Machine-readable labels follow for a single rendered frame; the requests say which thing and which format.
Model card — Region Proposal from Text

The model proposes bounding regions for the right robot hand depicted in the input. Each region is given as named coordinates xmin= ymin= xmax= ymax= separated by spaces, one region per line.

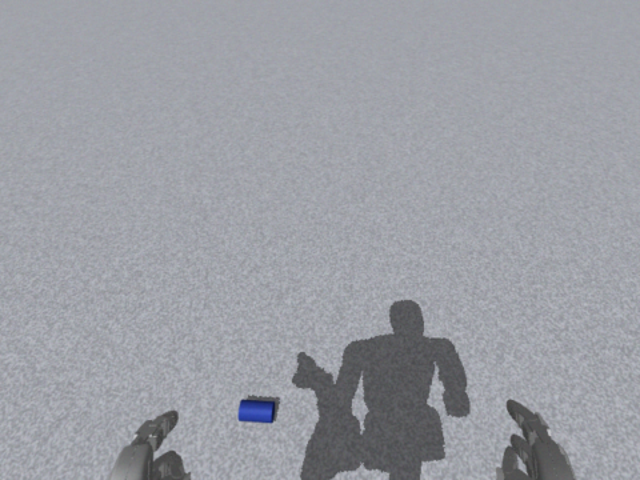
xmin=496 ymin=399 xmax=576 ymax=480

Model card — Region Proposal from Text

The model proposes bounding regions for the left robot hand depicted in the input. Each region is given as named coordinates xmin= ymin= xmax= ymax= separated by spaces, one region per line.
xmin=109 ymin=410 xmax=191 ymax=480

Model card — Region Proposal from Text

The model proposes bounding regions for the can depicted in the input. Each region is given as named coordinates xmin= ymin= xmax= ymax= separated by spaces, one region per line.
xmin=238 ymin=400 xmax=275 ymax=423

